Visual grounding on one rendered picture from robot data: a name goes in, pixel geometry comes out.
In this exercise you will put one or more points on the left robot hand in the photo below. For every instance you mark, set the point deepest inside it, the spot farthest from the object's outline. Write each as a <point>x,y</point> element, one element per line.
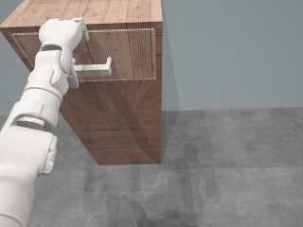
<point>69,33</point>

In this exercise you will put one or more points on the handle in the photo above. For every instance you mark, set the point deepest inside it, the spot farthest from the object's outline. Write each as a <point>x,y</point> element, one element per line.
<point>93,70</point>

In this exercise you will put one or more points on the robot left upper arm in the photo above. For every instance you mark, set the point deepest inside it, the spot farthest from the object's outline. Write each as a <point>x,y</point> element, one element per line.
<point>25,154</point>

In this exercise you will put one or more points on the drawer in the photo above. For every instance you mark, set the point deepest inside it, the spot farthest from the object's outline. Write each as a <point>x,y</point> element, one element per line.
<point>131,51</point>

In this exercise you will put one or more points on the left robot forearm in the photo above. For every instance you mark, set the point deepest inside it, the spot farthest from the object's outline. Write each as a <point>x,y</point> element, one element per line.
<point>41,100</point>

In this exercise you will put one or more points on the cabinet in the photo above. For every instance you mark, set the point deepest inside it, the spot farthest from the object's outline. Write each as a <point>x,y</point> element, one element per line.
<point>119,121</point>

